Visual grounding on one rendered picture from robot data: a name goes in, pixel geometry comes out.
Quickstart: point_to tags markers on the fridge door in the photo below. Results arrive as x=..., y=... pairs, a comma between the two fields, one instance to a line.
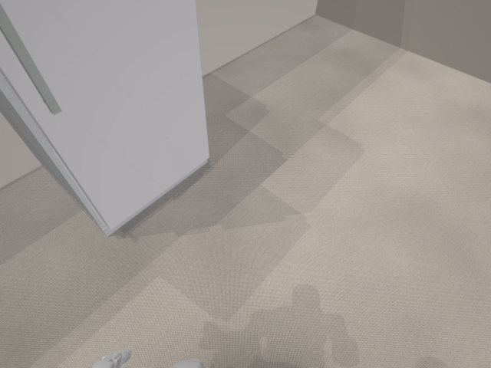
x=127, y=76

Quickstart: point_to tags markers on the handle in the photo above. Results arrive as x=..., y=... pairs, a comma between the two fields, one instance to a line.
x=26, y=61

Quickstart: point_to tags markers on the robot left hand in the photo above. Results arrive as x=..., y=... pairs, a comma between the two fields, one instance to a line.
x=113, y=359

